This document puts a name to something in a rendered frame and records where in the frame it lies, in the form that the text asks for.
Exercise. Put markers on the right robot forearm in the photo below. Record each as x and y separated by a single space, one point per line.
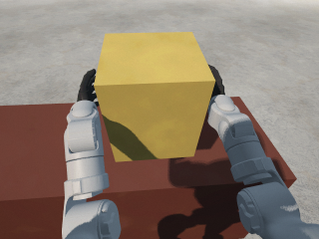
249 163

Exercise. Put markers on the right robot upper arm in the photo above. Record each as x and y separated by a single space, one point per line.
269 211

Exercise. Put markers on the left robot forearm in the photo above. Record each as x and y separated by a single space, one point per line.
84 153

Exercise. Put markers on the robot right hand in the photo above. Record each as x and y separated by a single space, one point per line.
218 88

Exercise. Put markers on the carton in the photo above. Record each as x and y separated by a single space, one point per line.
153 91

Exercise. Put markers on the robot left hand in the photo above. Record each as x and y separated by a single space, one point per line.
86 88

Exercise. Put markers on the left robot upper arm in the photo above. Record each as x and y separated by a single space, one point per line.
98 219

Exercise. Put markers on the pedestal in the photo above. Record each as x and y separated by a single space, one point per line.
193 197

